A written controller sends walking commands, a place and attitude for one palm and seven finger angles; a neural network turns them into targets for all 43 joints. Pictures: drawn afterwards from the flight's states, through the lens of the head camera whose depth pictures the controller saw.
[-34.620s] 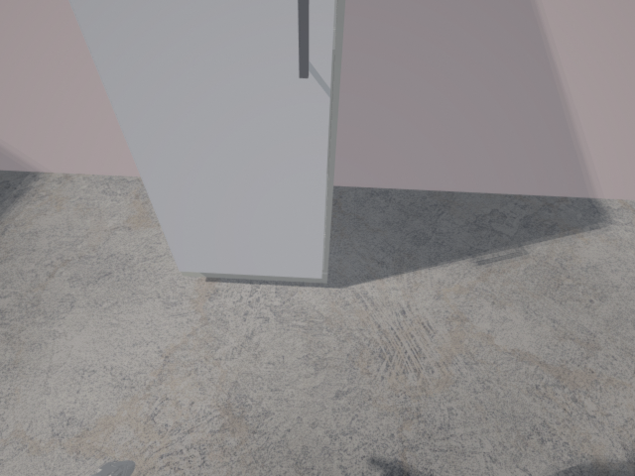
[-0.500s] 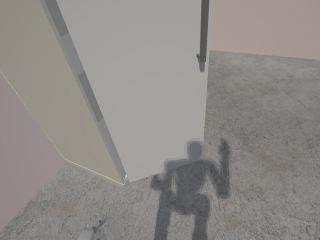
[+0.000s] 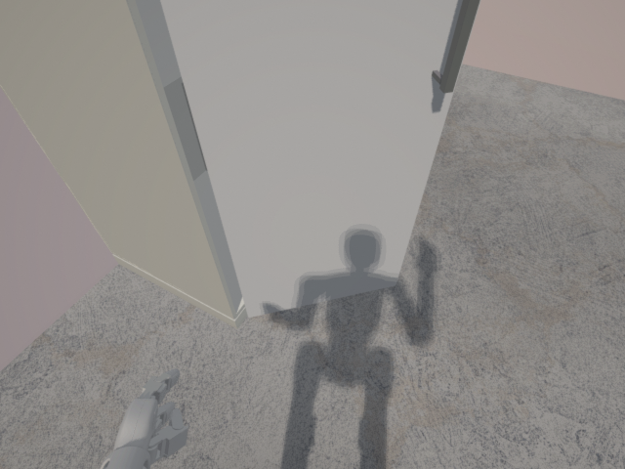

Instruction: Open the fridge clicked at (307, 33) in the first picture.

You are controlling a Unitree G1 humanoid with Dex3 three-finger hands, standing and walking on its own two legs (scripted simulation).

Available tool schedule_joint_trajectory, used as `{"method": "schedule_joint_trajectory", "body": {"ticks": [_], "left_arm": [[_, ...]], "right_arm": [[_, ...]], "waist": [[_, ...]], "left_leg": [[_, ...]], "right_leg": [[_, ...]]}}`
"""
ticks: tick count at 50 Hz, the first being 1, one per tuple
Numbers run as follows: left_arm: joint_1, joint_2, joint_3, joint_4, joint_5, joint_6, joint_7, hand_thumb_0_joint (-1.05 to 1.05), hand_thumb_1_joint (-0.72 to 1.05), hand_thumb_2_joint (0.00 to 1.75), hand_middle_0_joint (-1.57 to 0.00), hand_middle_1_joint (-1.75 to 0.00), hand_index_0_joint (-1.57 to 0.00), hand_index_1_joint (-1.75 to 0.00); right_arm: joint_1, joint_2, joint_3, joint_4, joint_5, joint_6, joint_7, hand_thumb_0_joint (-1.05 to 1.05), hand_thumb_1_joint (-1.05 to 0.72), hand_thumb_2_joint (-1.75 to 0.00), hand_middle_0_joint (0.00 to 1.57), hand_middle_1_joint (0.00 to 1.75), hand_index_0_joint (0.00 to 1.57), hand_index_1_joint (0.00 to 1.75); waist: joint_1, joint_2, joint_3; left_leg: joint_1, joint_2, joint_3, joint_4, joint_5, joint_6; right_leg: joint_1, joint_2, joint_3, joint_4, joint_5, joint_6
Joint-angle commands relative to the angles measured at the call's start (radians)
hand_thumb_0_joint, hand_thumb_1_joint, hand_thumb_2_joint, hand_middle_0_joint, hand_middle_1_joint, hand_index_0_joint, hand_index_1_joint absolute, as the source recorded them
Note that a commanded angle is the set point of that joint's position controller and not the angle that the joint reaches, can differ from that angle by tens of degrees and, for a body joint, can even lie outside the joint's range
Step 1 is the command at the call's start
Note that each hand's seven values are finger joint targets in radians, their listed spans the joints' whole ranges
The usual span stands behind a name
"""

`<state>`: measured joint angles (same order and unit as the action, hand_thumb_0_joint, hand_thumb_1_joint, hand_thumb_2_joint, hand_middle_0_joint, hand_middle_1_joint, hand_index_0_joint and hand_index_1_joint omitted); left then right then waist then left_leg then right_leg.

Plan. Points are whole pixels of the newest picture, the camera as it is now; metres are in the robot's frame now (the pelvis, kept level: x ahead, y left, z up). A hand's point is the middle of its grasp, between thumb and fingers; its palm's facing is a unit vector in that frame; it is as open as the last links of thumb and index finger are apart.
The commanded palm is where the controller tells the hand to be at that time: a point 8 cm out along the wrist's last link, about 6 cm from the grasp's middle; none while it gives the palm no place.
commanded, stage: stop stepping back and stand still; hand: right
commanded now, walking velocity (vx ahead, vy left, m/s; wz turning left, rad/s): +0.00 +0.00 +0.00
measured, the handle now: (463, 0) +0.78 -0.18 +0.25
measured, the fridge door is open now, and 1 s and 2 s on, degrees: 47 47 47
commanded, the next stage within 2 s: let the arm hang, fingers relaxed in 0.38 s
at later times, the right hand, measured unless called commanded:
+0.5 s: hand out of the picture +0.19 -0.29 +0.16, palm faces +0.41 +0.79 -0.46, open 7.4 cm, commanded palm none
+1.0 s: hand out of the picture -0.05 -0.22 -0.17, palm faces +0.02 +0.98 -0.21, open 7.2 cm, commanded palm none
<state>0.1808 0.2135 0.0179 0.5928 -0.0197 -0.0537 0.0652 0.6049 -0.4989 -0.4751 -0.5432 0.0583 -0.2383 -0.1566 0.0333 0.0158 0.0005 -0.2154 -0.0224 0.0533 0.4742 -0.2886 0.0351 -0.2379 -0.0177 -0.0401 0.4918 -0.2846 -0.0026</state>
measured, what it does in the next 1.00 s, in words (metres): stands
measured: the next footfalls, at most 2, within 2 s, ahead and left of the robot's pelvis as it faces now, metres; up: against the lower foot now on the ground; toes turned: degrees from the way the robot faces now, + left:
none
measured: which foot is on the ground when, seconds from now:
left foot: down 0.00-1.00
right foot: down 0.00-1.00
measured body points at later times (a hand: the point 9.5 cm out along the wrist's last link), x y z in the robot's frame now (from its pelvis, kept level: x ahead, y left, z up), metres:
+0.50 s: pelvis -0.02 -0.02 +0.00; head -0.01 -0.03 +0.45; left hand +0.15 +0.21 -0.08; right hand +0.16 -0.33 +0.18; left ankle -0.02 +0.09 -0.74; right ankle -0.02 -0.12 -0.74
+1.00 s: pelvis -0.03 -0.02 +0.00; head +0.01 -0.04 +0.45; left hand -0.01 +0.23 -0.14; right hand -0.05 -0.27 -0.16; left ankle -0.03 +0.09 -0.74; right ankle -0.02 -0.12 -0.74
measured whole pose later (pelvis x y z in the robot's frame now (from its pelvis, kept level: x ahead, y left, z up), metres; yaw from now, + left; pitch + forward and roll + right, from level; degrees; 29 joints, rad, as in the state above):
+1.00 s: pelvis -0.03 -0.02 +0.00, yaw -2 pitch +1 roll +1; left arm 0.30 0.21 0.00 1.01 0.02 0.03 0.01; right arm 0.33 -0.24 0.01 1.04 -0.01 0.02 -0.01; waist 0.00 0.02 0.06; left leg -0.20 0.01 0.08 0.42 -0.23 0.01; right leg -0.25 0.02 -0.01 0.47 -0.23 -0.04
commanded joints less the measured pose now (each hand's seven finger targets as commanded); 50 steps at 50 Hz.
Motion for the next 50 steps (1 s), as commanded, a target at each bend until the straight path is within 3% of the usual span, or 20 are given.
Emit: {"method": "schedule_joint_trajectory", "body": {"ticks": [1,6,8,10,14,17,23,24,25,26,28,31,33,34,36,38,42,43,44,50], "left_arm": [[-0.052,0.119,0.038,-0.139,-0.011,-0.039,0.021,0.0,0.9,0.9,-0.2,-0.3,-0.2,-0.3],[-0.067,0.117,0.029,-0.136,-0.004,-0.051,0.032,0.0,0.9,0.9,-0.2,-0.3,-0.2,-0.3],[-0.07,0.117,0.027,-0.134,0.0,-0.058,0.032,0.0,0.9,0.9,-0.2,-0.3,-0.2,-0.3],[-0.074,0.112,0.02,-0.126,0.008,-0.066,0.034,0.0,0.9,0.9,-0.2,-0.3,-0.2,-0.3],[-0.074,0.116,0.02,-0.126,0.015,-0.078,0.032,0.0,0.9,0.9,-0.2,-0.3,-0.2,-0.3],[-0.059,0.112,0.017,-0.124,0.015,-0.08,0.026,0.0,0.9,0.9,-0.2,-0.3,-0.2,-0.3],[-0.054,0.119,0.02,-0.135,0.01,-0.08,0.019,0.0,0.9,0.9,-0.2,-0.3,-0.2,-0.3],[-0.126,0.226,0.046,0.054,-0.018,-0.155,-0.071,0.0,0.9,0.9,-0.2,-0.3,-0.2,-0.3],[-0.046,0.263,0.056,0.069,0.001,-0.091,-0.076,0.0,0.9,0.9,-0.2,-0.3,-0.2,-0.3],[-0.021,0.255,0.058,0.062,0.007,-0.051,-0.073,0.0,0.9,0.9,-0.2,-0.3,-0.2,-0.3],[-0.025,0.233,0.042,0.068,0.025,-0.022,-0.071,0.0,0.9,0.9,-0.2,-0.3,-0.2,-0.3],[-0.034,0.225,0.027,0.085,0.039,-0.005,-0.069,0.0,0.9,0.9,-0.2,-0.3,-0.2,-0.3],[-0.022,0.223,0.027,0.117,0.044,0.01,-0.068,0.0,0.9,0.9,-0.2,-0.3,-0.2,-0.3],[-0.01,0.208,0.023,0.129,0.045,0.019,-0.068,0.0,0.9,0.9,-0.2,-0.3,-0.2,-0.3],[-0.001,0.185,0.01,0.173,0.047,0.031,-0.066,0.0,0.9,0.9,-0.2,-0.3,-0.2,-0.3],[-0.003,0.168,0.001,0.208,0.048,0.038,-0.064,0.0,0.9,0.9,-0.2,-0.3,-0.2,-0.3],[0.04,0.136,0.003,0.27,0.046,0.043,-0.053,0.0,0.9,0.9,-0.2,-0.3,-0.2,-0.3],[0.051,0.132,0.002,0.286,0.045,0.046,-0.052,0.0,0.9,0.9,-0.2,-0.3,-0.2,-0.3],[0.065,0.138,0.004,0.292,0.041,0.048,-0.05,0.0,0.9,0.9,-0.2,-0.3,-0.2,-0.3],[0.137,0.116,0.005,0.366,0.035,0.045,-0.043,0.0,0.9,0.9,-0.2,-0.3,-0.2,-0.3]], "right_arm": [[-0.019,-0.081,-0.073,-0.034,0.005,-0.009,-0.02,0.0,-0.9,-0.9,0.2,0.3,0.2,0.3],[-0.103,-0.07,-0.013,-0.063,-0.013,0.006,-0.024,0.0,-0.9,-0.9,0.2,0.3,0.2,0.3],[-0.146,-0.079,-0.004,-0.108,-0.02,0.007,-0.027,0.0,-0.9,-0.9,0.2,0.3,0.2,0.3],[-0.182,-0.105,-0.023,-0.142,-0.026,0.001,-0.032,0.0,-0.9,-0.9,0.2,0.3,0.2,0.3],[-0.186,-0.13,-0.055,-0.155,-0.032,-0.01,-0.037,0.0,-0.9,-0.9,0.2,0.3,0.2,0.3],[-0.156,-0.099,-0.046,-0.13,-0.029,-0.016,-0.032,0.0,-0.9,-0.9,0.2,0.3,0.2,0.3],[-0.096,-0.064,-0.026,-0.069,-0.016,-0.005,-0.017,0.0,-0.9,-0.9,0.2,0.3,0.2,0.3],[-0.174,0.102,0.404,0.63,-0.067,0.108,0.103,0.0,-0.9,-0.9,0.2,0.3,0.2,0.3],[-0.198,0.108,0.357,0.651,-0.075,0.19,0.142,0.0,-0.9,-0.9,0.2,0.3,0.2,0.3],[-0.192,0.104,0.349,0.665,-0.087,0.225,0.152,0.0,-0.9,-0.9,0.2,0.3,0.2,0.3],[-0.235,0.122,0.367,0.752,-0.087,0.229,0.156,0.0,-0.9,-0.9,0.2,0.3,0.2,0.3],[-0.286,0.089,0.394,0.905,-0.092,0.228,0.156,0.0,-0.9,-0.9,0.2,0.3,0.2,0.3],[-0.337,0.065,0.401,1.025,-0.092,0.225,0.152,0.0,-0.9,-0.9,0.2,0.3,0.2,0.3],[-0.35,0.062,0.412,1.074,-0.091,0.227,0.147,0.0,-0.9,-0.9,0.2,0.3,0.2,0.3],[-0.378,0.083,0.43,1.167,-0.083,0.232,0.143,0.0,-0.9,-0.9,0.2,0.3,0.2,0.3],[-0.364,0.101,0.443,1.256,-0.077,0.236,0.14,0.0,-0.9,-0.9,0.2,0.3,0.2,0.3],[-0.307,0.13,0.438,1.395,-0.073,0.229,0.137,0.0,-0.9,-0.9,0.2,0.3,0.2,0.3],[-0.309,0.128,0.444,1.423,-0.071,0.23,0.137,0.0,-0.9,-0.9,0.2,0.3,0.2,0.3],[-0.305,0.124,0.445,1.44,-0.071,0.227,0.137,0.0,-0.9,-0.9,0.2,0.3,0.2,0.3],[-0.296,0.159,0.46,1.546,-0.067,0.22,0.134,0.0,-0.9,-0.9,0.2,0.3,0.2,0.3]], "waist": [[-0.016,-0.014,-0.142],[-0.026,0.036,-0.095],[-0.028,0.029,-0.073],[-0.031,-0.018,-0.055],[-0.038,-0.101,-0.04],[-0.041,-0.127,-0.072],[-0.04,-0.059,-0.108],[0.024,-0.035,-0.016],[-0.009,-0.043,-0.058],[-0.011,-0.04,-0.042],[-0.028,-0.034,-0.054],[-0.039,0.108,-0.084],[-0.025,0.162,-0.09],[-0.02,0.148,-0.082],[-0.014,0.026,-0.065],[-0.026,-0.102,-0.026],[-0.034,-0.222,-0.052],[-0.033,-0.227,-0.038],[-0.033,-0.171,-0.034],[-0.027,-0.047,-0.001]], "left_leg": [[0.085,0.151,-0.153,-0.061,0.431,-0.003],[0.034,0.168,-0.186,-0.142,0.181,0.002],[0.0,0.177,-0.201,-0.17,0.11,0.011],[-0.015,0.175,-0.199,-0.181,0.056,0.014],[0.003,0.136,-0.175,-0.171,0.053,0.006],[0.066,0.105,-0.141,-0.127,0.149,-0.002],[0.105,0.094,-0.111,-0.102,0.241,-0.013],[-0.063,0.129,0.003,0.049,0.318,-0.001],[-0.076,0.15,-0.042,0.049,0.202,-0.007],[-0.074,0.119,-0.026,0.069,0.119,-0.014],[-0.07,0.089,-0.027,0.142,-0.015,-0.011],[0.015,0.119,-0.073,0.058,0.079,0.005],[0.004,0.162,-0.123,0.005,0.128,0.031],[-0.012,0.175,-0.134,-0.014,0.147,0.04],[-0.027,0.162,-0.135,-0.032,0.097,0.038],[-0.012,0.128,-0.109,-0.048,0.013,0.016],[0.054,0.128,-0.106,-0.093,0.031,0.024],[0.053,0.125,-0.102,-0.1,0.021,0.026],[0.058,0.123,-0.101,-0.118,0.03,0.024],[0.057,0.133,-0.092,-0.14,0.083,0.022]], "right_leg": [[0.027,-0.083,0.078,-0.041,0.312,-0.024],[0.004,-0.063,0.088,-0.056,0.147,-0.042],[0.01,-0.051,0.086,-0.049,0.11,-0.042],[0.014,-0.051,0.091,-0.067,0.091,-0.044],[0.005,-0.064,0.117,-0.108,0.093,-0.046],[0.001,-0.078,0.13,-0.128,0.157,-0.047],[0.006,-0.085,0.128,-0.128,0.237,-0.037],[-0.01,-0.102,0.115,0.022,0.452,-0.022],[-0.024,-0.136,0.132,-0.007,0.415,-0.027],[-0.056,-0.137,0.153,-0.02,0.373,-0.045],[-0.136,-0.155,0.222,-0.054,0.265,-0.09],[-0.14,-0.106,0.192,-0.027,0.257,-0.075],[-0.088,-0.06,0.156,0.003,0.22,-0.058],[-0.061,-0.047,0.139,0.015,0.212,-0.05],[-0.023,-0.045,0.142,-0.03,0.19,-0.046],[-0.046,-0.061,0.16,-0.101,0.112,-0.05],[-0.043,-0.059,0.152,-0.12,0.049,-0.048],[-0.049,-0.06,0.156,-0.133,0.022,-0.047],[-0.044,-0.067,0.156,-0.128,0.034,-0.049],[-0.005,-0.077,0.146,-0.14,0.12,-0.049]]}}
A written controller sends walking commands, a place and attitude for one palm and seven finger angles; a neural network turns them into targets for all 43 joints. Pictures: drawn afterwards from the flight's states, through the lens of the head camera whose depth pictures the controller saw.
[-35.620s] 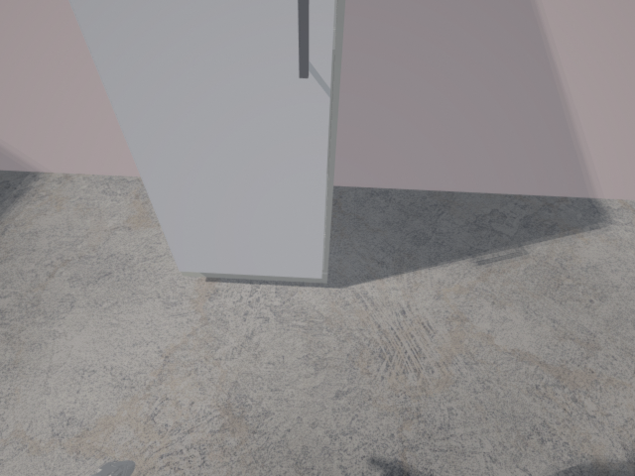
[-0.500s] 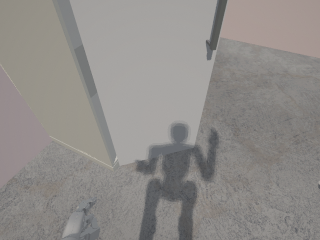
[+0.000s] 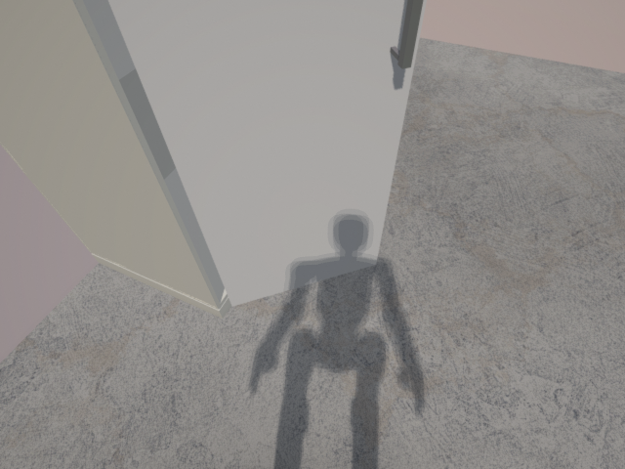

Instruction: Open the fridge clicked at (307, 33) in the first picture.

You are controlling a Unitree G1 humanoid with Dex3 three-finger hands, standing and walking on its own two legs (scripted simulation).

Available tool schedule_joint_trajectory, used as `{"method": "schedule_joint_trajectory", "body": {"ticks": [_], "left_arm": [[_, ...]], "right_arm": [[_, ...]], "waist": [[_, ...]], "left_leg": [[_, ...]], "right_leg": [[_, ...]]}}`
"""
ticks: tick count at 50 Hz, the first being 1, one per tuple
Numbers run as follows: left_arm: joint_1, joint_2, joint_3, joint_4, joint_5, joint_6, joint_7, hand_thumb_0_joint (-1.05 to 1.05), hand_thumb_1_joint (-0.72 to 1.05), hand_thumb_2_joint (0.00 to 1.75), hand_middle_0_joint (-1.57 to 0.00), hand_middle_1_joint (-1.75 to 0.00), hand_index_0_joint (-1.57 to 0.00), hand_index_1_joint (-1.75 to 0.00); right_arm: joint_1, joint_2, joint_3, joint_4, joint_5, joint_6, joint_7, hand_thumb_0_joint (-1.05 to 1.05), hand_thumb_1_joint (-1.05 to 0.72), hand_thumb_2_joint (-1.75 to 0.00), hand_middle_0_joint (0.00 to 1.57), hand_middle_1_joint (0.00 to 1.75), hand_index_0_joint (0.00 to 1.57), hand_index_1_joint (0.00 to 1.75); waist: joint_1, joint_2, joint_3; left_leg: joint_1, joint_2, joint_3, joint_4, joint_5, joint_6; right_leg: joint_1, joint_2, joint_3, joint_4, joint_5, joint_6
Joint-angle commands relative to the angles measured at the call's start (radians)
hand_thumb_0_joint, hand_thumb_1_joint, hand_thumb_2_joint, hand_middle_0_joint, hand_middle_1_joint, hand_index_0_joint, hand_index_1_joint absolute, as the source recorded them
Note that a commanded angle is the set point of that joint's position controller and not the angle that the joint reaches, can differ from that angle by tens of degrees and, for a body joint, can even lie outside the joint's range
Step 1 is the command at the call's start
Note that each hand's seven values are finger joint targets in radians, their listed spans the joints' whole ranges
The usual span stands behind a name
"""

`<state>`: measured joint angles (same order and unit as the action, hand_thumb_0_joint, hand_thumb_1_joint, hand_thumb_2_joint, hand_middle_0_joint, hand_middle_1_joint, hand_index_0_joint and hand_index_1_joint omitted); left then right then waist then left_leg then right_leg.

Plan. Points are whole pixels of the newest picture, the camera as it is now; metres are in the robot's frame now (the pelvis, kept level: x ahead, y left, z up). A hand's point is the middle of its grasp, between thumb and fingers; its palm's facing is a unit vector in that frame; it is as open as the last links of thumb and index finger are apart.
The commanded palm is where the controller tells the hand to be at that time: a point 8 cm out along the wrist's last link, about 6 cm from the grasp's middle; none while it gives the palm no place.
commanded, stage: let the arm hang, fingers relaxed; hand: right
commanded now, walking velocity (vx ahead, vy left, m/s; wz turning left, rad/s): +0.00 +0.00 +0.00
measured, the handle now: out of the picture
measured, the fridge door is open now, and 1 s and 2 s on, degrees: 47 47 47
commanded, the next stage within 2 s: look to check the result in 0.58 s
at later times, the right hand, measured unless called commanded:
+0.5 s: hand out of the picture +0.06 -0.18 -0.17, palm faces -0.03 +0.98 -0.20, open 7.3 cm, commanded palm none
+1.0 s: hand out of the picture +0.03 -0.17 -0.17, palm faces -0.01 +0.98 -0.19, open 7.4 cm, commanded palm none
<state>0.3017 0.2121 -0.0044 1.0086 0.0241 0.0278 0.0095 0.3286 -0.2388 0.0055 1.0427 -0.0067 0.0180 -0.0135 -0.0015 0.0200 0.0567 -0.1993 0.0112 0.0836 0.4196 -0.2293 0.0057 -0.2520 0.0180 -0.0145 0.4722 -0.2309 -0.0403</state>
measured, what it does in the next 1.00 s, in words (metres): stands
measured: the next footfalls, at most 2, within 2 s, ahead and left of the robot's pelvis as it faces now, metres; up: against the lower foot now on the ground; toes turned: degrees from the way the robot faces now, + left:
none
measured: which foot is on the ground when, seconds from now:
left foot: down 0.00-1.00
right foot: down 0.00-1.00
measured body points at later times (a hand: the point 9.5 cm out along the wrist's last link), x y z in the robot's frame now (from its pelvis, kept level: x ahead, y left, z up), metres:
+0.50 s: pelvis +0.02 +0.00 +0.00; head +0.03 +0.00 +0.45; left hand +0.01 +0.22 -0.16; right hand +0.07 -0.23 -0.15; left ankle +0.00 +0.12 -0.74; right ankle +0.01 -0.09 -0.74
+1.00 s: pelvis +0.03 +0.00 +0.00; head +0.05 +0.00 +0.45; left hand +0.02 +0.22 -0.16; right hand +0.03 -0.22 -0.16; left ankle +0.00 +0.12 -0.74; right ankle +0.01 -0.09 -0.74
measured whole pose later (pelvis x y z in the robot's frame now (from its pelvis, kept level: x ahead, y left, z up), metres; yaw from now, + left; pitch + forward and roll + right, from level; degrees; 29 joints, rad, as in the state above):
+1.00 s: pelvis +0.03 +0.00 +0.00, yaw +2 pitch -1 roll +0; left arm 0.29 0.14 -0.01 1.12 0.02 0.00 0.03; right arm 0.29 -0.15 0.01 1.14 0.00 -0.01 -0.04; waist 0.01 0.00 0.04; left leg -0.11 0.02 0.04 0.38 -0.26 0.00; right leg -0.13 0.02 -0.05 0.38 -0.25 -0.04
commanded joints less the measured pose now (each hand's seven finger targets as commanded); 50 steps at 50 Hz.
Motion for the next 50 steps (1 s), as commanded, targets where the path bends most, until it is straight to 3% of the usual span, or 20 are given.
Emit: {"method": "schedule_joint_trajectory", "body": {"ticks": [1,5,13,21,26,30,50], "left_arm": [[0.021,0.117,0.026,-0.039,-0.009,-0.036,0.014,0.0,0.9,0.9,-0.2,-0.3,-0.2,-0.3],[0.032,0.105,0.024,-0.008,-0.01,-0.036,0.015,0.0,0.9,0.9,-0.2,-0.3,-0.2,-0.3],[0.04,0.082,0.019,0.039,-0.008,-0.042,0.017,0.0,0.9,0.9,-0.2,-0.3,-0.2,-0.3],[0.037,0.056,0.014,0.062,-0.007,-0.045,0.02,0.0,0.9,0.9,-0.2,-0.3,-0.2,-0.3],[0.047,0.048,0.016,0.069,-0.008,-0.048,0.022,0.0,0.9,0.9,-0.2,-0.3,-0.2,-0.3],[0.047,0.046,0.018,0.071,-0.009,-0.046,0.025,0.0,0.9,0.9,-0.2,-0.3,-0.2,-0.3],[0.068,0.025,0.016,0.09,-0.012,-0.043,0.031,0.0,0.9,0.9,-0.2,-0.3,-0.2,-0.3]], "right_arm": [[-0.021,-0.098,-0.018,-0.027,-0.001,-0.036,-0.01,0.0,-0.9,-0.9,0.2,0.3,0.2,0.3],[-0.015,-0.09,-0.015,0.005,-0.001,-0.035,-0.014,0.0,-0.9,-0.9,0.2,0.3,0.2,0.3],[-0.024,-0.071,-0.016,0.027,0.0,-0.038,-0.021,0.0,-0.9,-0.9,0.2,0.3,0.2,0.3],[-0.031,-0.055,-0.019,0.033,0.002,-0.039,-0.024,0.0,-0.9,-0.9,0.2,0.3,0.2,0.3],[-0.029,-0.05,-0.024,0.033,0.002,-0.041,-0.025,0.0,-0.9,-0.9,0.2,0.3,0.2,0.3],[-0.02,-0.043,-0.023,0.04,0.002,-0.043,-0.026,0.0,-0.9,-0.9,0.2,0.3,0.2,0.3],[0.022,-0.012,-0.018,0.066,0.002,-0.042,-0.03,0.0,-0.9,-0.9,0.2,0.3,0.2,0.3]], "waist": [[0.009,-0.035,-0.052],[0.008,-0.012,-0.01],[0.007,0.012,0.001],[0.005,-0.033,0.022],[0.004,-0.053,-0.011],[0.008,-0.031,-0.018],[0.013,-0.021,0.009]], "left_leg": [[0.036,0.097,-0.119,-0.086,0.026,0.048],[0.018,0.096,-0.116,-0.092,0.017,0.043],[0.031,0.094,-0.122,-0.079,0.069,0.036],[0.044,0.097,-0.121,-0.081,0.104,0.033],[0.076,0.1,-0.117,-0.077,0.15,0.033],[0.073,0.103,-0.121,-0.083,0.177,0.035],[0.058,0.098,-0.117,-0.09,0.172,0.032]], "right_leg": [[0.019,-0.114,0.119,-0.123,0.075,-0.011],[0.024,-0.117,0.113,-0.143,0.073,-0.012],[0.05,-0.115,0.1,-0.16,0.137,-0.011],[0.054,-0.11,0.084,-0.161,0.18,-0.004],[0.071,-0.113,0.076,-0.152,0.228,-0.004],[0.091,-0.112,0.071,-0.142,0.232,-0.004],[0.113,-0.114,0.063,-0.137,0.233,-0.006]]}}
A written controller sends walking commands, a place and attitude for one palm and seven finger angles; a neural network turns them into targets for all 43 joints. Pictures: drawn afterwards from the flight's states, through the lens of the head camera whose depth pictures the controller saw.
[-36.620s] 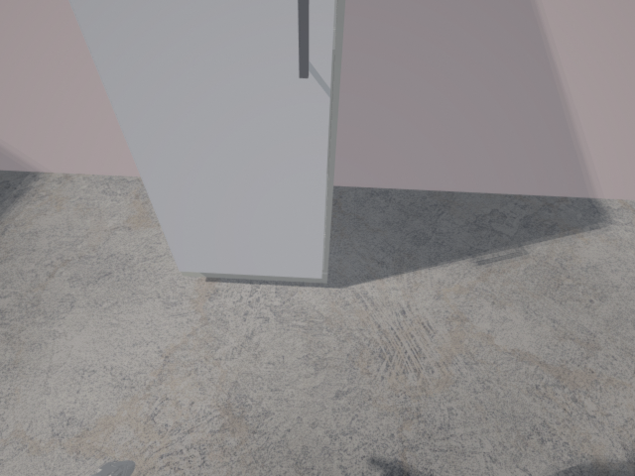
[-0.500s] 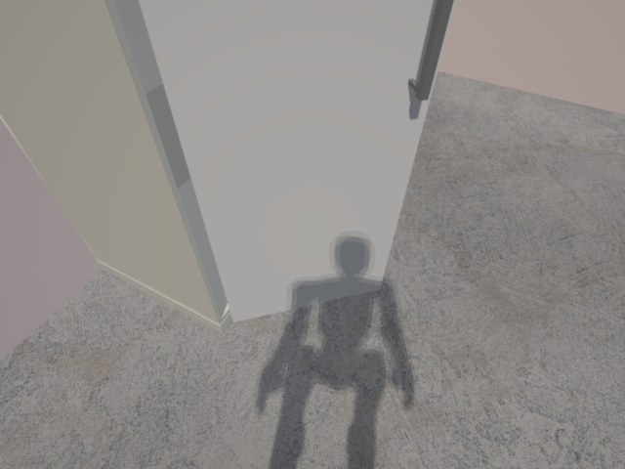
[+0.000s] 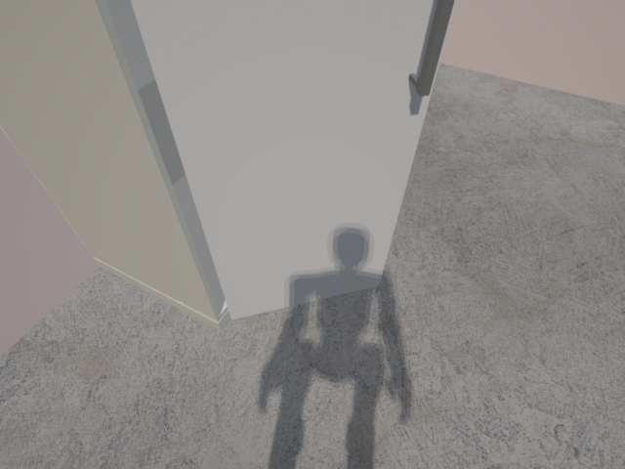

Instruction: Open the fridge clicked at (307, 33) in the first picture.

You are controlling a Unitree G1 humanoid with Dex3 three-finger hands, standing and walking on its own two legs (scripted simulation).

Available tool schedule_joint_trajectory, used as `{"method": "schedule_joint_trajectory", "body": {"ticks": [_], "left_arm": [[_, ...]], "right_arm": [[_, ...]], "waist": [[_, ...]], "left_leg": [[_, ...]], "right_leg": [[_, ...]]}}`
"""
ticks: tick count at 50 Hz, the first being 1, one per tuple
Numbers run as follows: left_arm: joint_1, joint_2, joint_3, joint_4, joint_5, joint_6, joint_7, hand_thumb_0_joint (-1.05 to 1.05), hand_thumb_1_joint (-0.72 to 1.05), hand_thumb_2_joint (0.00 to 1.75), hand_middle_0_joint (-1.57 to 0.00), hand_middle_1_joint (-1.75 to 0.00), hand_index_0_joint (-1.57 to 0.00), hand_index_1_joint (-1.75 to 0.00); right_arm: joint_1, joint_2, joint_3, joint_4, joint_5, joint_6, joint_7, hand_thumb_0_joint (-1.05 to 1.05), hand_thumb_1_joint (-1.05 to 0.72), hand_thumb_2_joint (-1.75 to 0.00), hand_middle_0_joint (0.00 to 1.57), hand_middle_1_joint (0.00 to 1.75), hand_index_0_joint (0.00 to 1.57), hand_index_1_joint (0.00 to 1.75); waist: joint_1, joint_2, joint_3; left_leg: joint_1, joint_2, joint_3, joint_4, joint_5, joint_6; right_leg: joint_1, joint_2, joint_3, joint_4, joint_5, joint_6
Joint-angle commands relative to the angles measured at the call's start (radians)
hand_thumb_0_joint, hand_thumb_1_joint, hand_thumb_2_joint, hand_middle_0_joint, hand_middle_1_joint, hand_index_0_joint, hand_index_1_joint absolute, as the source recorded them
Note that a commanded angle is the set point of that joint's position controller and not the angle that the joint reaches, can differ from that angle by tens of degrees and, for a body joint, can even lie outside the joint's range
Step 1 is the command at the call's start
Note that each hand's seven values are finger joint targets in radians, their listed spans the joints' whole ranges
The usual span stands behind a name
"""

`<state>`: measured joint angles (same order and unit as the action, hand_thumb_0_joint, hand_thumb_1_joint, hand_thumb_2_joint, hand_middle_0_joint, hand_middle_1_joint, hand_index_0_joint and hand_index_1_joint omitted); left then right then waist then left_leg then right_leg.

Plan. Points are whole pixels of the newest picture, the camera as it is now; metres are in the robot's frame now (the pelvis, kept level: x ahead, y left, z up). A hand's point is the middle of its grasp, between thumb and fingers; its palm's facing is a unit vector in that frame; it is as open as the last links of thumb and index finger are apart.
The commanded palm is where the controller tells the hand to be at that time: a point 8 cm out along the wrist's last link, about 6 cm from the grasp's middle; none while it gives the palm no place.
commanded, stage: look to check the result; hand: right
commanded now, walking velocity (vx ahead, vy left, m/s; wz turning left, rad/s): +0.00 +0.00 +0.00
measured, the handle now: (437, 5) +0.77 -0.15 +0.25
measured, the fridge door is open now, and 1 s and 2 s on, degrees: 47 47 47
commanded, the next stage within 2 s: turn to face it in 0.22 s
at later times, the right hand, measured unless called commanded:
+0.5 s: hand out of the picture +0.01 -0.17 -0.18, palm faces +0.00 +0.98 -0.19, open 7.4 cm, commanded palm none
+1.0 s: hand out of the picture +0.08 -0.18 -0.17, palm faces -0.15 +0.96 -0.26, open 7.4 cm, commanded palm none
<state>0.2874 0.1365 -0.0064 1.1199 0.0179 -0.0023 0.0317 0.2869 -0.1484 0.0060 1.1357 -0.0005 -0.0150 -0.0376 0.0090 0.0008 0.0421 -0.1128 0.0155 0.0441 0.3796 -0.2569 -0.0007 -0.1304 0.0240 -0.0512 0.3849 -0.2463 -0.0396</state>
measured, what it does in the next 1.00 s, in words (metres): lifts its right foot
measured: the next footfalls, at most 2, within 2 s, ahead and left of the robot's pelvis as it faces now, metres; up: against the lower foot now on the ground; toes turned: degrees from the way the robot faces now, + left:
right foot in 1.10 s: +0.05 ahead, -0.12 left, +0.00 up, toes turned +13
right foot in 1.62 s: +0.23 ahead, -0.16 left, +0.00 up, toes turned +8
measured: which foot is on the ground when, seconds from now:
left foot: down 0.00-1.00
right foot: down 0.00-0.82, up 0.84-1.00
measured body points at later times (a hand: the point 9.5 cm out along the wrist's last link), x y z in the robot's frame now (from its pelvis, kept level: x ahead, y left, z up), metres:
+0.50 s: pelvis +0.00 +0.00 +0.00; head +0.03 +0.00 +0.45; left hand -0.01 +0.21 -0.16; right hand +0.01 -0.22 -0.16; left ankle -0.03 +0.12 -0.74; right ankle -0.02 -0.09 -0.74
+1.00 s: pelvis -0.01 +0.01 +0.00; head +0.03 +0.02 +0.44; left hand +0.01 +0.27 -0.15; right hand +0.08 -0.23 -0.15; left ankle -0.03 +0.12 -0.74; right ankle -0.03 -0.12 -0.70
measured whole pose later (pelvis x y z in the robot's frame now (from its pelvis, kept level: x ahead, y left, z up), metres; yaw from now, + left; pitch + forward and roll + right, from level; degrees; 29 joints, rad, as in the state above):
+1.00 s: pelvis -0.01 +0.01 +0.00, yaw +12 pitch +1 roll +0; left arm 0.16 0.21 0.06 0.96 0.01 0.05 0.02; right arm 0.22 -0.19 -0.06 0.97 -0.03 0.01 -0.04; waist -0.01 0.01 0.07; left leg -0.25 -0.07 -0.14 0.48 -0.24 0.03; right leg -0.37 -0.02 -0.02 0.88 -0.50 0.02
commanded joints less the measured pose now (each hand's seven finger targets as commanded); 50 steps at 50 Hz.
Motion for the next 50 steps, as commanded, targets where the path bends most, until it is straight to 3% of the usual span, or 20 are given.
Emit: {"method": "schedule_joint_trajectory", "body": {"ticks": [1,17,21,25,30,33,35,37,38,39,40,41,42,43,45,46,50], "left_arm": [[0.084,0.101,0.018,-0.022,-0.006,-0.013,0.009,0.0,0.9,0.9,-0.2,-0.3,-0.2,-0.3],[0.09,0.098,0.02,-0.018,-0.004,-0.017,0.012,0.0,0.9,0.9,-0.2,-0.3,-0.2,-0.3],[0.09,0.104,0.027,-0.022,-0.003,-0.009,0.019,0.0,0.9,0.9,-0.2,-0.3,-0.2,-0.3],[0.072,0.122,0.042,-0.046,-0.001,0.008,0.022,0.0,0.9,0.9,-0.2,-0.3,-0.2,-0.3],[0.051,0.163,0.064,-0.089,0.003,0.015,0.023,0.0,0.9,0.9,-0.2,-0.3,-0.2,-0.3],[0.032,0.186,0.073,-0.115,0.006,0.016,0.022,0.0,0.9,0.9,-0.2,-0.3,-0.2,-0.3],[0.009,0.198,0.079,-0.133,0.006,0.016,0.02,0.0,0.9,0.9,-0.2,-0.3,-0.2,-0.3],[-0.011,0.198,0.081,-0.151,0.006,0.017,0.016,0.0,0.9,0.9,-0.2,-0.3,-0.2,-0.3],[-0.018,0.19,0.082,-0.16,0.005,0.017,0.014,0.0,0.9,0.9,-0.2,-0.3,-0.2,-0.3],[-0.032,0.177,0.084,-0.171,0.001,0.017,0.009,0.0,0.9,0.9,-0.2,-0.3,-0.2,-0.3],[-0.031,0.155,0.082,-0.183,-0.004,0.018,0.008,0.0,0.9,0.9,-0.2,-0.3,-0.2,-0.3],[-0.042,0.134,0.08,-0.194,-0.008,0.024,0.005,0.0,0.9,0.9,-0.2,-0.3,-0.2,-0.3],[-0.084,0.14,0.081,-0.207,-0.011,0.029,0.004,0.0,0.9,0.9,-0.2,-0.3,-0.2,-0.3],[-0.104,0.147,0.083,-0.221,-0.011,0.028,0.002,0.0,0.9,0.9,-0.2,-0.3,-0.2,-0.3],[-0.1,0.142,0.082,-0.224,-0.011,0.028,0.0,0.0,0.9,0.9,-0.2,-0.3,-0.2,-0.3],[-0.093,0.139,0.079,-0.224,-0.01,0.029,-0.001,0.0,0.9,0.9,-0.2,-0.3,-0.2,-0.3],[-0.064,0.124,0.07,-0.223,-0.012,0.023,-0.003,0.0,0.9,0.9,-0.2,-0.3,-0.2,-0.3]], "right_arm": [[0.063,-0.101,-0.019,-0.028,-0.004,-0.009,-0.006,0.0,-0.9,-0.9,0.2,0.3,0.2,0.3],[0.056,-0.096,-0.023,-0.031,-0.003,-0.008,-0.006,0.0,-0.9,-0.9,0.2,0.3,0.2,0.3],[0.042,-0.103,-0.033,-0.043,-0.005,0.002,-0.004,0.0,-0.9,-0.9,0.2,0.3,0.2,0.3],[0.021,-0.12,-0.051,-0.074,-0.009,0.019,0.001,0.0,-0.9,-0.9,0.2,0.3,0.2,0.3],[0.0,-0.13,-0.071,-0.124,-0.015,0.031,0.012,0.0,-0.9,-0.9,0.2,0.3,0.2,0.3],[-0.012,-0.128,-0.077,-0.153,-0.018,0.038,0.018,0.0,-0.9,-0.9,0.2,0.3,0.2,0.3],[-0.005,-0.128,-0.08,-0.164,-0.022,0.039,0.021,0.0,-0.9,-0.9,0.2,0.3,0.2,0.3],[0.003,-0.136,-0.084,-0.173,-0.024,0.036,0.022,0.0,-0.9,-0.9,0.2,0.3,0.2,0.3],[0.003,-0.148,-0.086,-0.177,-0.025,0.032,0.02,0.0,-0.9,-0.9,0.2,0.3,0.2,0.3],[0.018,-0.169,-0.087,-0.175,-0.028,0.026,0.016,0.0,-0.9,-0.9,0.2,0.3,0.2,0.3],[0.029,-0.203,-0.092,-0.172,-0.028,0.019,0.011,0.0,-0.9,-0.9,0.2,0.3,0.2,0.3],[0.053,-0.233,-0.1,-0.165,-0.026,0.016,0.005,0.0,-0.9,-0.9,0.2,0.3,0.2,0.3],[0.072,-0.238,-0.106,-0.162,-0.026,0.017,-0.003,0.0,-0.9,-0.9,0.2,0.3,0.2,0.3],[0.066,-0.23,-0.109,-0.172,-0.03,0.018,-0.011,0.0,-0.9,-0.9,0.2,0.3,0.2,0.3],[0.014,-0.23,-0.113,-0.196,-0.031,0.019,-0.017,0.0,-0.9,-0.9,0.2,0.3,0.2,0.3],[-0.014,-0.227,-0.113,-0.211,-0.032,0.019,-0.017,0.0,-0.9,-0.9,0.2,0.3,0.2,0.3],[-0.047,-0.236,-0.117,-0.231,-0.033,0.021,-0.007,0.0,-0.9,-0.9,0.2,0.3,0.2,0.3]], "waist": [[0.003,-0.004,0.025],[0.001,-0.011,0.03],[0.006,-0.008,0.015],[0.01,-0.009,0.038],[0.011,-0.052,0.002],[0.0,-0.105,-0.005],[-0.012,-0.097,-0.016],[-0.019,-0.07,-0.033],[-0.021,-0.025,-0.04],[-0.024,0.05,-0.057],[-0.02,0.146,-0.065],[-0.034,0.23,-0.052],[-0.06,0.229,-0.04],[-0.062,0.212,-0.047],[-0.035,0.139,-0.055],[-0.02,0.112,-0.06],[-0.001,0.114,-0.075]], "left_leg": [[-0.027,0.092,-0.08,-0.048,0.204,0.039],[-0.018,0.092,-0.077,-0.04,0.203,0.038],[-0.048,0.086,-0.096,-0.017,0.253,0.041],[-0.101,0.077,-0.118,0.024,0.236,0.046],[-0.162,0.036,-0.123,0.13,0.207,0.045],[-0.194,0.003,-0.112,0.217,0.154,0.035],[-0.196,-0.008,-0.113,0.251,0.146,0.034],[-0.17,-0.002,-0.133,0.226,0.209,0.039],[-0.153,0.016,-0.17,0.198,0.271,0.049],[-0.132,0.063,-0.245,0.154,0.376,0.068],[-0.074,0.153,-0.369,0.093,0.492,0.108],[-0.011,0.232,-0.497,0.02,0.605,0.178],[0.02,0.262,-0.549,-0.015,0.649,0.234],[0.041,0.256,-0.553,-0.015,0.633,0.254],[0.034,0.233,-0.51,-0.017,0.538,0.245],[0.022,0.213,-0.485,-0.02,0.501,0.235],[-0.001,0.144,-0.426,-0.016,0.481,0.19]], "right_leg": [[-0.009,-0.12,0.098,-0.051,0.251,-0.007],[-0.017,-0.12,0.1,-0.057,0.264,-0.007],[0.014,-0.138,0.073,-0.024,0.277,-0.003],[-0.012,-0.159,0.047,0.005,0.191,-0.002],[-0.01,-0.214,0.062,0.011,0.154,-0.026],[-0.03,-0.26,0.092,-0.012,0.128,-0.052],[-0.045,-0.275,0.088,0.001,0.128,-0.06],[-0.062,-0.252,0.054,0.046,0.132,-0.044],[-0.079,-0.225,0.022,0.085,0.112,-0.025],[-0.095,-0.178,-0.026,0.168,0.076,0.002],[-0.159,-0.118,-0.074,0.274,-0.03,0.031],[-0.271,-0.05,-0.07,0.409,-0.219,0.056],[-0.341,-0.05,-0.003,0.542,-0.322,0.057],[-0.384,-0.058,0.053,0.612,-0.331,0.053],[-0.394,-0.067,0.086,0.642,-0.285,0.057],[-0.372,-0.069,0.084,0.608,-0.273,0.061],[-0.24,-0.053,0.044,0.326,-0.191,0.065]]}}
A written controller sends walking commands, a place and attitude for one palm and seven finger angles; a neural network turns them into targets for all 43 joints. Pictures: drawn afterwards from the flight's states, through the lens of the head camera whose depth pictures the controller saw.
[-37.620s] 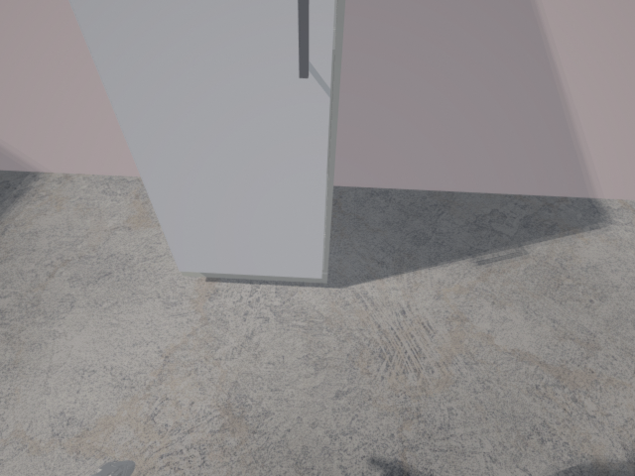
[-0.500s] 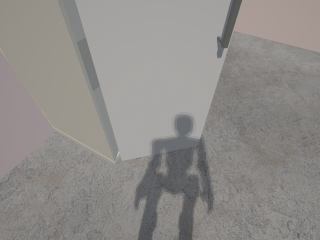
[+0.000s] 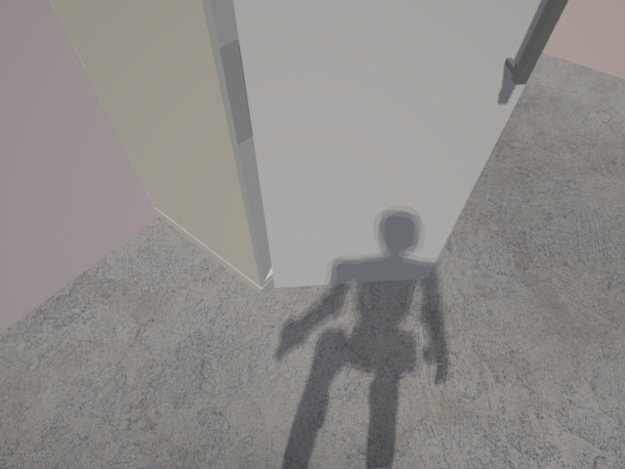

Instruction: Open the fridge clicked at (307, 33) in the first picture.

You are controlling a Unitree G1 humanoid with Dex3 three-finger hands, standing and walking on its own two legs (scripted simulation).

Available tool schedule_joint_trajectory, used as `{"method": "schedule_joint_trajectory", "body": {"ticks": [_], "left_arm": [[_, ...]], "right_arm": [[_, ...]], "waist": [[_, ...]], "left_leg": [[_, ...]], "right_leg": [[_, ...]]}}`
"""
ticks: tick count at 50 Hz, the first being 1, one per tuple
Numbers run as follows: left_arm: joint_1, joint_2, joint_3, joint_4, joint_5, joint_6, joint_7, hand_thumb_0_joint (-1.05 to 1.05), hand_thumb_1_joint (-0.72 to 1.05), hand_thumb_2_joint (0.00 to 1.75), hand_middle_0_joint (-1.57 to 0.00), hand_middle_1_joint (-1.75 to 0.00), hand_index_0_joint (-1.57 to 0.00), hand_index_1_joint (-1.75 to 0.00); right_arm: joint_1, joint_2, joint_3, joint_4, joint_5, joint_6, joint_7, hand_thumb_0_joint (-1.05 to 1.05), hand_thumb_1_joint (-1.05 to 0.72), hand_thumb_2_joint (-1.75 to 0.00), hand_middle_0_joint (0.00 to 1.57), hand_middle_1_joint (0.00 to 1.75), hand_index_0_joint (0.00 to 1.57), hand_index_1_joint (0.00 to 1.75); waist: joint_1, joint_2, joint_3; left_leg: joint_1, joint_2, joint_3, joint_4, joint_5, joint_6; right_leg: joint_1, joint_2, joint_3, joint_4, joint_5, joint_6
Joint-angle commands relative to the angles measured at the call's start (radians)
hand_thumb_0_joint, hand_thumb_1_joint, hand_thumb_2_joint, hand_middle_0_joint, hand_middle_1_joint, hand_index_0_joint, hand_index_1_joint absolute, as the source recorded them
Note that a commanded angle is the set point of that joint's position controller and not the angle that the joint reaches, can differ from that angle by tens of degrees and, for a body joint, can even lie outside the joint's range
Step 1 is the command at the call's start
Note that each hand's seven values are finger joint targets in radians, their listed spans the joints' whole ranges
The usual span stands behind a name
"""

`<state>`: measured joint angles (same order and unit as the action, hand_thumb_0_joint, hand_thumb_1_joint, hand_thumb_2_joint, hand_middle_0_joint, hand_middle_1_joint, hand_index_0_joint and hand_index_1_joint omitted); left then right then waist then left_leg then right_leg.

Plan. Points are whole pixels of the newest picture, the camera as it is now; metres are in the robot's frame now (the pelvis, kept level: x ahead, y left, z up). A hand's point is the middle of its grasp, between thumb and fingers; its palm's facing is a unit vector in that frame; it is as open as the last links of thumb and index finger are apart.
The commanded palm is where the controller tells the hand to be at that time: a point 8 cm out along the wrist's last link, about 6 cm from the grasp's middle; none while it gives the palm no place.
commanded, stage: turn to face it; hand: right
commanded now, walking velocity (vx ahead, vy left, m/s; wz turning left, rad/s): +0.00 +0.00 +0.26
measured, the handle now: out of the picture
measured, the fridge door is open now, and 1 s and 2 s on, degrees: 47 47 47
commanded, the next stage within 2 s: take the last steps up to it in 0.04 s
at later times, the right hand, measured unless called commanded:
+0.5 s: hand out of the picture +0.08 -0.23 -0.17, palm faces +0.01 +0.98 -0.20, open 7.4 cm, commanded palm none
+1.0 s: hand (504, 383) +0.28 -0.29 -0.16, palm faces +0.02 +0.97 -0.24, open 7.4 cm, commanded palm none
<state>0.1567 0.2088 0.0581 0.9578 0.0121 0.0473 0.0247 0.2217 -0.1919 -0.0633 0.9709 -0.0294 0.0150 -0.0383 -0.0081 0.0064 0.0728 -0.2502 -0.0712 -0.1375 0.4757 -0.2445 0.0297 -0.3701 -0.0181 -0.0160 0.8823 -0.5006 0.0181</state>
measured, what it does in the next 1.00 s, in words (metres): walks ahead: right foot, then right foot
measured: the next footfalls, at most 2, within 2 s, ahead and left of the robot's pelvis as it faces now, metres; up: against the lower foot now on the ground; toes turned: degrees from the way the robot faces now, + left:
right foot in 0.10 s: +0.04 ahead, -0.14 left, +0.00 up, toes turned +1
right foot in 0.62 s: +0.20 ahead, -0.22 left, +0.00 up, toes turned -4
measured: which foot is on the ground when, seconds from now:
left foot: down 0.00-0.62, up 0.64-0.88, down 0.90-1.00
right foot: up 0.00-0.08, down 0.10-0.34, up 0.36-0.60, down 0.62-0.90, up 0.92-1.00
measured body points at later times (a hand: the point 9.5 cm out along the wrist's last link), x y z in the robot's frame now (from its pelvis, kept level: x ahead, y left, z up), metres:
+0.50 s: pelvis +0.05 -0.05 +0.00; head +0.07 -0.05 +0.45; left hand +0.01 +0.19 -0.15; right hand +0.08 -0.29 -0.15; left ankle +0.00 +0.09 -0.74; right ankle +0.06 -0.16 -0.70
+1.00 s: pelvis +0.20 -0.11 +0.00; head +0.21 -0.08 +0.44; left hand +0.19 +0.10 -0.18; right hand +0.27 -0.34 -0.14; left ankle +0.22 -0.03 -0.74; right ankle +0.17 -0.23 -0.69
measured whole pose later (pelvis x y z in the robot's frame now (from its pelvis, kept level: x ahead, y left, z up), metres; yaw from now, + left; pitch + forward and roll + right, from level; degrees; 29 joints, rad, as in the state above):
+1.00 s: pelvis +0.20 -0.11 +0.00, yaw +1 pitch +0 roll -1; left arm 0.31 0.15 0.05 1.05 0.04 0.03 -0.01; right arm 0.21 -0.14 -0.05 0.98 -0.02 -0.03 -0.02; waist 0.02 -0.04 0.02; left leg -0.28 0.03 0.12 0.55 -0.26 0.06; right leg -0.38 -0.01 -0.05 0.92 -0.38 -0.01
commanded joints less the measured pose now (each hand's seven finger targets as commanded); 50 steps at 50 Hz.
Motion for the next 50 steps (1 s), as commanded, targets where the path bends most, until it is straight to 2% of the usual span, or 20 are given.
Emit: {"method": "schedule_joint_trajectory", "body": {"ticks": [1,4,6,7,14,15,17,18,19,22,26,29,31,32,36,42,43,45,47,50], "left_arm": [[0.097,0.049,0.003,-0.053,-0.007,-0.029,0.006,0.0,0.9,0.9,-0.2,-0.3,-0.2,-0.3],[0.17,0.103,0.01,-0.033,-0.006,-0.047,0.015,0.0,0.9,0.9,-0.2,-0.3,-0.2,-0.3],[0.148,0.2,0.023,-0.059,0.02,-0.045,0.021,0.0,0.9,0.9,-0.2,-0.3,-0.2,-0.3],[0.125,0.185,0.015,-0.07,0.029,-0.04,0.023,0.0,0.9,0.9,-0.2,-0.3,-0.2,-0.3],[0.16,0.148,0.001,-0.013,0.019,-0.05,0.002,0.0,0.9,0.9,-0.2,-0.3,-0.2,-0.3],[0.174,0.122,0.001,-0.007,0.014,-0.052,-0.002,0.0,0.9,0.9,-0.2,-0.3,-0.2,-0.3],[0.138,0.06,-0.001,-0.054,0.008,-0.057,-0.013,0.0,0.9,0.9,-0.2,-0.3,-0.2,-0.3],[0.08,0.101,0.011,-0.069,0.019,-0.056,-0.023,0.0,0.9,0.9,-0.2,-0.3,-0.2,-0.3],[0.098,0.102,0.018,-0.068,0.022,-0.06,-0.032,0.0,0.9,0.9,-0.2,-0.3,-0.2,-0.3],[0.158,0.079,0.017,-0.026,0.016,-0.053,-0.042,0.0,0.9,0.9,-0.2,-0.3,-0.2,-0.3],[0.18,0.023,0.0,-0.01,0.006,-0.072,-0.054,0.0,0.9,0.9,-0.2,-0.3,-0.2,-0.3],[0.393,0.065,0.009,0.069,0.011,-0.089,-0.044,0.0,0.9,0.9,-0.2,-0.3,-0.2,-0.3],[0.541,0.205,0.044,0.098,0.034,-0.089,-0.016,0.0,0.9,0.9,-0.2,-0.3,-0.2,-0.3],[0.519,0.208,0.045,0.093,0.03,-0.075,-0.006,0.0,0.9,0.9,-0.2,-0.3,-0.2,-0.3],[0.288,0.114,0.011,0.035,0.03,-0.094,-0.004,0.0,0.9,0.9,-0.2,-0.3,-0.2,-0.3],[0.218,0.083,0.002,0.041,0.014,-0.078,-0.009,0.0,0.9,0.9,-0.2,-0.3,-0.2,-0.3],[0.211,0.062,0.002,0.041,0.011,-0.073,-0.015,0.0,0.9,0.9,-0.2,-0.3,-0.2,-0.3],[0.203,0.035,0.009,-0.004,0.016,-0.058,-0.03,0.0,0.9,0.9,-0.2,-0.3,-0.2,-0.3],[0.222,0.031,0.016,0.032,0.024,-0.042,-0.032,0.0,0.9,0.9,-0.2,-0.3,-0.2,-0.3],[0.249,-0.007,0.0,0.071,0.015,-0.028,-0.024,0.0,0.9,0.9,-0.2,-0.3,-0.2,-0.3]], "right_arm": [[0.011,-0.191,-0.049,-0.069,0.0,-0.007,-0.003,0.0,-0.9,-0.9,0.2,0.3,0.2,0.3],[-0.002,-0.143,-0.036,-0.085,0.013,-0.001,0.007,0.0,-0.9,-0.9,0.2,0.3,0.2,0.3],[-0.007,-0.093,-0.022,-0.104,0.018,0.006,0.022,0.0,-0.9,-0.9,0.2,0.3,0.2,0.3],[-0.027,-0.102,-0.022,-0.11,0.014,0.008,0.026,0.0,-0.9,-0.9,0.2,0.3,0.2,0.3],[0.043,-0.066,0.001,-0.046,0.004,-0.024,0.057,0.0,-0.9,-0.9,0.2,0.3,0.2,0.3],[0.072,-0.08,-0.004,-0.032,0.005,-0.032,0.052,0.0,-0.9,-0.9,0.2,0.3,0.2,0.3],[0.204,-0.223,-0.039,-0.001,-0.001,-0.042,0.03,0.0,-0.9,-0.9,0.2,0.3,0.2,0.3],[0.197,-0.234,-0.041,-0.002,0.001,-0.04,0.024,0.0,-0.9,-0.9,0.2,0.3,0.2,0.3],[0.151,-0.225,-0.043,-0.011,0.003,-0.043,0.02,0.0,-0.9,-0.9,0.2,0.3,0.2,0.3],[0.043,-0.151,-0.033,-0.023,0.001,-0.065,0.013,0.0,-0.9,-0.9,0.2,0.3,0.2,0.3],[0.043,-0.174,-0.044,-0.005,-0.002,-0.074,0.02,0.0,-0.9,-0.9,0.2,0.3,0.2,0.3],[0.05,-0.156,-0.045,0.005,0.001,-0.055,0.029,0.0,-0.9,-0.9,0.2,0.3,0.2,0.3],[0.061,-0.055,-0.021,-0.035,0.011,-0.043,0.043,0.0,-0.9,-0.9,0.2,0.3,0.2,0.3],[-0.013,-0.063,-0.018,-0.063,0.007,-0.045,0.044,0.0,-0.9,-0.9,0.2,0.3,0.2,0.3],[-0.046,-0.047,-0.013,-0.048,0.009,-0.048,0.055,0.0,-0.9,-0.9,0.2,0.3,0.2,0.3],[0.127,-0.021,-0.005,0.0,0.007,-0.041,0.044,0.0,-0.9,-0.9,0.2,0.3,0.2,0.3],[0.183,-0.055,-0.016,0.018,0.002,-0.044,0.036,0.0,-0.9,-0.9,0.2,0.3,0.2,0.3],[0.229,-0.214,-0.046,0.007,-0.006,-0.048,0.017,0.0,-0.9,-0.9,0.2,0.3,0.2,0.3],[0.044,-0.147,-0.029,-0.034,0.005,-0.045,0.009,0.0,-0.9,-0.9,0.2,0.3,0.2,0.3],[-0.023,-0.059,-0.006,-0.044,0.003,-0.055,0.001,0.0,-0.9,-0.9,0.2,0.3,0.2,0.3]], "waist": [[0.029,0.105,-0.118],[0.058,-0.016,-0.114],[0.053,-0.299,-0.051],[0.046,-0.206,-0.025],[-0.011,-0.14,-0.047],[-0.02,-0.079,-0.038],[-0.08,0.25,0.021],[-0.085,0.178,0.078],[-0.045,0.095,0.068],[0.015,0.223,0.067],[0.028,0.147,0.047],[0.097,-0.058,-0.033],[0.13,-0.501,-0.096],[0.134,-0.372,-0.07],[0.032,-0.13,-0.005],[-0.052,-0.064,-0.076],[-0.077,0.021,-0.061],[-0.089,0.356,0.013],[0.014,0.186,0.105],[0.051,0.164,0.059]], "left_leg": [[0.124,0.208,-0.223,-0.1,0.444,0.137],[-0.085,0.102,-0.132,-0.004,0.17,0.035],[-0.23,-0.01,0.053,0.241,-0.302,-0.032],[-0.175,0.014,0.063,0.343,-0.322,-0.038],[0.079,0.016,0.231,0.007,-0.099,-0.023],[0.172,0.047,0.182,-0.071,-0.094,-0.009],[0.291,0.43,-0.369,-0.336,-0.39,0.142],[0.216,0.498,-0.442,-0.383,-0.443,0.217],[0.223,0.483,-0.386,-0.363,-0.41,0.224],[0.115,0.411,-0.168,-0.333,-0.259,0.17],[0.087,0.356,0.04,-0.229,0.045,0.117],[-0.063,0.244,0.157,0.035,-0.053,0.055],[-0.355,0.043,0.293,0.568,-0.422,-0.012],[-0.406,0.076,0.197,0.698,-0.381,0.011],[-0.317,0.178,0.167,0.65,-0.214,0.006],[0.125,0.098,0.268,0.089,-0.011,-0.021],[0.222,0.133,0.207,0.009,-0.044,-0.016],[0.176,0.558,-0.456,-0.398,-0.467,0.153],[-0.047,0.482,-0.292,-0.412,-0.481,0.153],[-0.093,0.354,0.017,-0.293,0.077,0.114]], "right_leg": [[0.052,-0.001,-0.003,-0.254,0.133,0.007],[0.328,-0.075,0.061,-0.529,0.321,-0.014],[0.281,-0.376,0.369,-0.619,0.433,-0.18],[0.165,-0.383,0.345,-0.63,0.393,-0.225],[0.12,-0.127,0.117,-0.536,0.121,-0.123],[0.043,-0.082,0.078,-0.465,0.079,-0.1],[-0.288,0.038,-0.062,-0.102,-0.063,-0.035],[-0.331,-0.007,0.014,0.068,-0.059,-0.034],[-0.346,-0.028,0.037,0.112,-0.01,-0.031],[-0.265,-0.099,0.07,0.091,0.13,-0.024],[-0.068,-0.069,-0.022,-0.233,0.191,-0.018],[0.302,0.001,-0.069,-0.401,0.287,-0.02],[0.442,-0.306,0.424,-0.632,0.107,-0.161],[0.395,-0.337,0.507,-0.698,-0.008,-0.222],[0.136,-0.274,0.305,-0.688,0.135,-0.222],[0.02,-0.161,0.048,-0.531,0.201,-0.162],[-0.076,-0.101,0.001,-0.441,0.078,-0.122],[-0.306,0.029,-0.051,0.061,-0.093,-0.036],[-0.236,-0.029,0.026,0.159,0.09,-0.02],[-0.072,-0.066,0.023,0.052,0.181,-0.005]]}}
